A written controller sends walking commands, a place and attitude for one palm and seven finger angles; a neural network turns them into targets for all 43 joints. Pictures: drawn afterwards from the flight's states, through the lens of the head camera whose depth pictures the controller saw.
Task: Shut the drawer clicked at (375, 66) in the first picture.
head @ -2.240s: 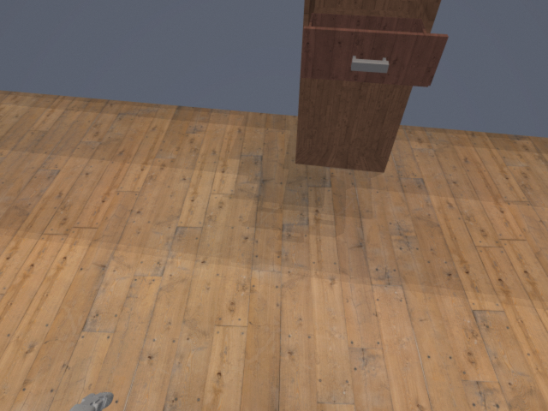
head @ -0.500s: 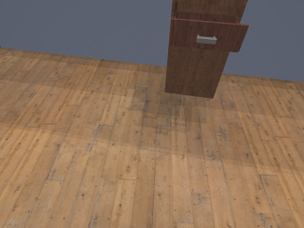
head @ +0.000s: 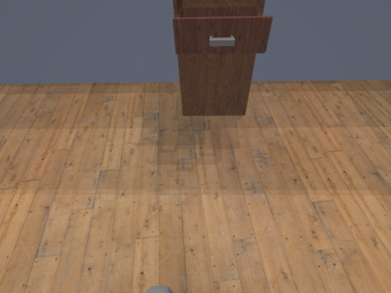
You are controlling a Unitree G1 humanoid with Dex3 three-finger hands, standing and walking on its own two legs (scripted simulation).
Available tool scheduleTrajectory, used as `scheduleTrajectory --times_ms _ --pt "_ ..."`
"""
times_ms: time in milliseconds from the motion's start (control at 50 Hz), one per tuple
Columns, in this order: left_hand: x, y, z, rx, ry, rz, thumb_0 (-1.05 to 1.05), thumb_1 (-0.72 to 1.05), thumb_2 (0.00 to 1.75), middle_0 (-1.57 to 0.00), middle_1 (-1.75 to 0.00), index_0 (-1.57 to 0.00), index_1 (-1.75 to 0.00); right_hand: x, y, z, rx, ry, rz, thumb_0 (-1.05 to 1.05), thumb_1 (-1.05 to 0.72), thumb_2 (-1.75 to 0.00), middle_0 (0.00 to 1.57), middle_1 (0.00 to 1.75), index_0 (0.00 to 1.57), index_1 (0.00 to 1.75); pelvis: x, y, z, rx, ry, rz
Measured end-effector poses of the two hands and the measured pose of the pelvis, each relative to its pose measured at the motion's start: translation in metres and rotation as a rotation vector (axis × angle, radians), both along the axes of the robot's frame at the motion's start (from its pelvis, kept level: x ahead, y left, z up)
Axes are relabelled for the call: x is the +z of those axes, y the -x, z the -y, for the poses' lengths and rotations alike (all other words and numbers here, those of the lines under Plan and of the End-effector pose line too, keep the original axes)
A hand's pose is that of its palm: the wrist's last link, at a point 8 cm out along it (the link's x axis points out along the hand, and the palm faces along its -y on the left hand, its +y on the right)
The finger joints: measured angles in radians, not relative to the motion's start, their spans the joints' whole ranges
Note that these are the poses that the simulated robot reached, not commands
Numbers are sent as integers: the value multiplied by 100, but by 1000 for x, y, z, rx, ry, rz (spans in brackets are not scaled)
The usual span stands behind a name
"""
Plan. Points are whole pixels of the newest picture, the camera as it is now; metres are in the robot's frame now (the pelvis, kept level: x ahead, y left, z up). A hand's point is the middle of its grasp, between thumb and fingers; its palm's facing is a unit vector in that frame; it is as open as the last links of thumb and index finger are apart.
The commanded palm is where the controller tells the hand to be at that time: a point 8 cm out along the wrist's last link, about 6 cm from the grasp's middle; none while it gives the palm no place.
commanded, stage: walk to a spot facing it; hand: left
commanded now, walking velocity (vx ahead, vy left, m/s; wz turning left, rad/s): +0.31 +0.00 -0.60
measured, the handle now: (221, 39) +1.14 -0.01 -0.01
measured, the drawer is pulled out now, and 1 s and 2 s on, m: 0.30 0.30 0.30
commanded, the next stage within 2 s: turn to face it in 1.82 s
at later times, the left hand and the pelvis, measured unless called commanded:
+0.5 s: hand (104, 254) +0.23 +0.28 -0.18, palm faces -0.21 -0.96 -0.19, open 7.4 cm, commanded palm none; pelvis +0.16 +0.07 +0.01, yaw -18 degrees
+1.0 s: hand (209, 160) +0.56 +0.02 -0.17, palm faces -0.63 -0.76 -0.14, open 7.4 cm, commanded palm none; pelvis +0.34 -0.02 -0.02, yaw -35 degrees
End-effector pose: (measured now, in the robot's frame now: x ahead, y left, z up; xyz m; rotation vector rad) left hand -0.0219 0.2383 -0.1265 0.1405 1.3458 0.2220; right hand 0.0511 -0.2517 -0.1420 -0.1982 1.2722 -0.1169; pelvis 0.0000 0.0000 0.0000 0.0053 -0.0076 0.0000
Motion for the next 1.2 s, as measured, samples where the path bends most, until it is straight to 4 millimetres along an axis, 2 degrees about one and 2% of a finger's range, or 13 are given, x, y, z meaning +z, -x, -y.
scheduleTrajectory --times_ms 100,200,320,400,500,620,760,840,900,960,1000,1080,1200 --pt "9 5 9 -26 40 -105 0 90 89 -20 -30 -20 -30 18 -29 -3 -54 1 71 1 -91 -90 20 30 20 30 12 -22 -4 -51 -5 -24" --pt "8 -15 -4 -45 49 -151 0 90 89 -20 -30 -20 -30 26 -69 -14 -80 12 123 1 -91 -90 20 30 20 30 12 -51 -17 -99 4 -36" --pt "-8 -72 -43 -77 44 -157 0 90 89 -20 -30 -20 -30 32 -141 -44 -84 30 219 1 -91 -90 20 30 20 30 3 -100 -45 -162 19 -38" --pt "-28 -136 -74 -152 41 -145 0 90 89 -20 -30 -20 -30 35 -170 -62 -128 64 310 1 -91 -90 20 30 20 30 -8 -130 -63 -240 21 -17" --pt "-18 -258 -87 -294 34 -3 1 91 90 -20 -30 -19 -30 41 -143 -81 -266 72 243 1 -91 -90 20 30 20 30 5 -164 -73 -317 29 0" --pt "1 -394 -60 -444 46 171 0 91 90 -19 -29 -19 -30 36 -80 -96 -466 89 48 0 -93 -90 20 30 20 30 12 -207 -77 -399 26 -5" --pt "6 -503 19 -625 108 234 0 91 90 -19 -29 -19 -30 32 -21 -137 -643 28 -208 1 -92 -90 20 30 20 30 9 -255 -61 -478 27 1" --pt "0 -551 83 -730 156 244 0 91 90 -19 -29 -19 -30 30 -9 -163 -735 -44 -334 1 -92 -90 20 30 20 30 2 -283 -41 -523 23 -3" --pt "-6 -582 132 -800 186 264 0 91 90 -19 -30 -19 -30 26 -13 -173 -796 -103 -404 1 -91 -90 20 30 20 30 -7 -305 -20 -559 25 -8" --pt "-17 -603 167 -829 200 308 0 91 90 -20 -30 -19 -30 13 -29 -165 -842 -156 -425 1 -91 -90 20 30 20 30 -20 -327 9 -591 -1 2" --pt "-19 -607 174 -825 189 295 0 91 89 -20 -30 -20 -30 4 -53 -145 -859 -151 -382 1 -91 -90 20 30 20 30 -21 -337 21 -615 11 15" --pt "-15 -603 166 -819 126 194 0 91 89 -20 -30 -20 -30 -2 -126 -81 -852 -91 -179 2 -91 -90 20 30 20 30 -9 -359 39 -656 19 13" --pt "5 -624 137 -783 15 139 -1 94 89 -20 -30 -20 -30 8 -234 9 -785 -1 93 1 -93 -90 20 30 20 30 4 -398 57 -701 7 -15"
